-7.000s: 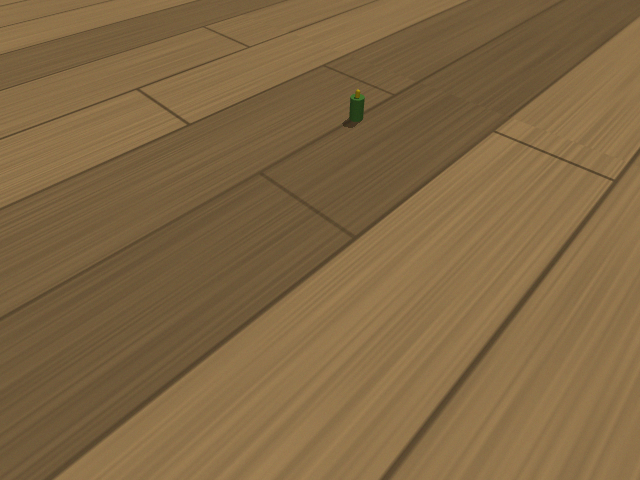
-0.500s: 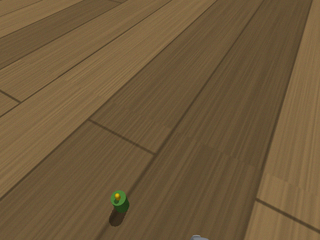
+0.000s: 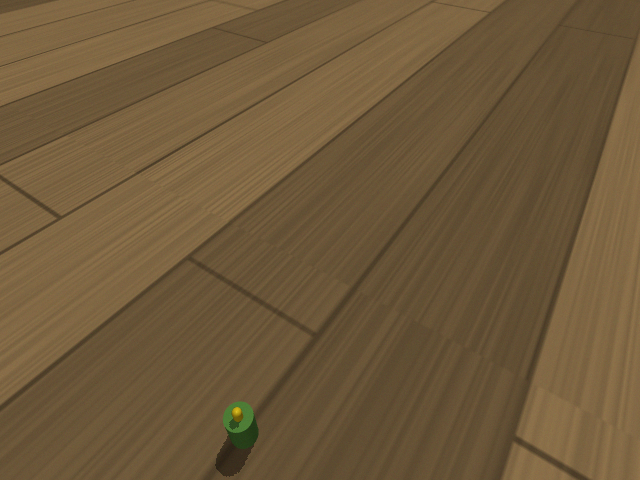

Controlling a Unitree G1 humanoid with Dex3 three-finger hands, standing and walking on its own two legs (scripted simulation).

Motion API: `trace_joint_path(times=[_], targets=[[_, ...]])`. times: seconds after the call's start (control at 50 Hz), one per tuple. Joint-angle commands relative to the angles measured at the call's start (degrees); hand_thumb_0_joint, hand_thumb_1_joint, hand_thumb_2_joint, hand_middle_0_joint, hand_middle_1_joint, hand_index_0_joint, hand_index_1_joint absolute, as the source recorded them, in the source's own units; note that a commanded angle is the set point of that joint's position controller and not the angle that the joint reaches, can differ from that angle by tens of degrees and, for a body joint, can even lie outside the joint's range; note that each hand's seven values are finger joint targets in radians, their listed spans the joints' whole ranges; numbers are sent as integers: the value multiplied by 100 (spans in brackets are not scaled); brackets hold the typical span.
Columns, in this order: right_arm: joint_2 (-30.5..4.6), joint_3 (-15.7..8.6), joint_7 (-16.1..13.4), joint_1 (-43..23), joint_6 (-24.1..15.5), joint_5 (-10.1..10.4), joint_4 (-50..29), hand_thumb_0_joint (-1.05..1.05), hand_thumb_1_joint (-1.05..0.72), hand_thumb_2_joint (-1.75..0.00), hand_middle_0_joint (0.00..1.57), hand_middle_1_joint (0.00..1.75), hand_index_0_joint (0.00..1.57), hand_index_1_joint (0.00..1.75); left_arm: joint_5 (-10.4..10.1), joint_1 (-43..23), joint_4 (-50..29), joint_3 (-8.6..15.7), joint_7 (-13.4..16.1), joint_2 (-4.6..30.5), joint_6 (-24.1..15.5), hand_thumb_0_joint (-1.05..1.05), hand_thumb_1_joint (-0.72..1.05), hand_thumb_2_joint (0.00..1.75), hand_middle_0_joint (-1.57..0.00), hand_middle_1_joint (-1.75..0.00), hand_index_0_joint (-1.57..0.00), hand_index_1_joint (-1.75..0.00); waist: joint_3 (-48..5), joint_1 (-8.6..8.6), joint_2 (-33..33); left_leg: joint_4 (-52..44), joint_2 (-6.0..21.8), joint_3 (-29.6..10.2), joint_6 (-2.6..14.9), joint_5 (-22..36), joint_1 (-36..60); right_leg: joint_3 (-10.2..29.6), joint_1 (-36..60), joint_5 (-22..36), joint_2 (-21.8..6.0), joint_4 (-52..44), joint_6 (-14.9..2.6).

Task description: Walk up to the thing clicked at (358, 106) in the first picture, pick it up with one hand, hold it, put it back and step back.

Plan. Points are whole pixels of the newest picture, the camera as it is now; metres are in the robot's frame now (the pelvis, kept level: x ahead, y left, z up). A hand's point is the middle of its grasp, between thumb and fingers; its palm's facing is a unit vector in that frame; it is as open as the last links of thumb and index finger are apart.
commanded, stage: walk up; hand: left
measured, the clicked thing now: (240, 422) +0.45 +0.23 -0.68
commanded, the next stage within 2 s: none
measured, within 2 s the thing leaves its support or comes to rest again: neither
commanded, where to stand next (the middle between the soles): +0.10 +0.01 m, yaw +0 degrees
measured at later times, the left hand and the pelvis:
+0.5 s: hand out of the picture +0.11 +0.26 -0.14, palm faces +0.06 -0.94 -0.35, open 7.4 cm; pelvis +0.05 +0.00 +0.01, yaw +2 degrees
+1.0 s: hand out of the picture +0.13 +0.26 -0.14, palm faces +0.03 -0.94 -0.33, open 7.4 cm; pelvis +0.05 +0.00 +0.01, yaw +2 degrees
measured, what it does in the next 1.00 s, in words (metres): stands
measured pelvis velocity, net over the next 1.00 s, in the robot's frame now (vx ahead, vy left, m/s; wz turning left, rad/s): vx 0.05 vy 0.00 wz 0.04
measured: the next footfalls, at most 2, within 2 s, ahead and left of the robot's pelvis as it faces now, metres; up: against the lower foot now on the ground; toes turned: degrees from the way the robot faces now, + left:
none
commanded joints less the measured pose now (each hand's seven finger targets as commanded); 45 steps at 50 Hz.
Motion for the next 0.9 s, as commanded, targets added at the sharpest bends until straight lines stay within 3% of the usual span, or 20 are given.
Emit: trace_joint_path(times=[0.0,0.04,0.08,0.14,0.24,0.3,0.38,0.68,0.88], targets=[[-1217,-220,-51,-620,-162,30,-383,0,-90,-90,20,30,20,30,-30,-303,-190,229,67,1139,-108,0,90,90,-20,-30,-20,-30,-332,152,600,-1290,652,-863,391,-1414,-839,622,935,-1030,-354,-707,-105],[-1248,-249,-53,-619,-90,11,-323,0,-90,-90,20,30,20,30,14,-387,-87,234,63,1213,-85,0,90,90,-20,-30,-20,-30,2,120,651,-1454,649,-894,366,-1896,-1110,634,808,-1442,-342,-711,-88],[-1245,-251,-67,-606,-76,7,-280,0,-90,-90,20,30,20,30,-16,-334,4,212,57,1176,-88,0,90,90,-20,-30,-20,-30,103,136,625,-1477,675,-908,376,-1674,-994,600,735,-1222,-332,-688,-97],[-1191,-223,-83,-643,-121,48,-246,0,-90,-90,20,30,20,30,-33,-318,96,182,62,1113,-128,0,90,90,-20,-30,-20,-30,-110,133,435,-1327,679,-858,360,-736,-720,559,1009,-501,-380,-763,-98],[-1141,-220,-99,-603,-102,95,-165,0,-90,-90,20,30,20,30,-17,-465,184,159,89,1192,-176,0,90,90,-20,-30,-20,-30,-309,-3,86,-1086,580,-663,334,163,-153,745,873,-213,-587,-970,-129],[-1154,-241,-112,-661,-115,122,-141,0,-90,-90,20,30,20,30,-46,-372,254,151,108,1147,-192,0,90,90,-20,-30,-20,-30,-549,12,15,-993,645,-641,320,1077,157,579,1073,768,-609,-822,-116],[-1102,-252,-129,-752,-99,150,-130,0,-90,-90,20,30,20,30,-59,-400,307,159,139,1115,-192,0,90,90,-20,-30,-20,-30,-728,-2,8,-1031,647,-578,273,1598,299,488,1366,1409,-666,-708,-92],[-1002,-239,-122,-1056,-51,103,-110,0,-90,-90,20,30,20,30,7,-634,249,213,174,1095,-160,0,90,90,-20,-30,-20,-30,-679,2,139,-1303,646,-505,210,1556,316,411,1612,1173,-673,-903,-39],[-1023,-219,-118,-1000,-72,84,-112,0,-90,-90,20,30,20,30,22,-720,187,237,148,1096,-130,0,90,90,-20,-30,-20,-30,-593,1,147,-1435,610,-549,209,1206,149,402,1718,869,-627,-976,-37]])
